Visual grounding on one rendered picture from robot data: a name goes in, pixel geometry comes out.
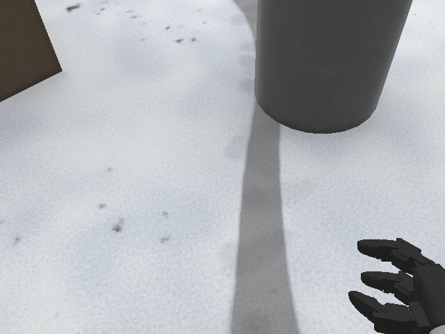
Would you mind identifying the robot right hand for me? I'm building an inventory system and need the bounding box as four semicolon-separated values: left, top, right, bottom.
348;238;445;334

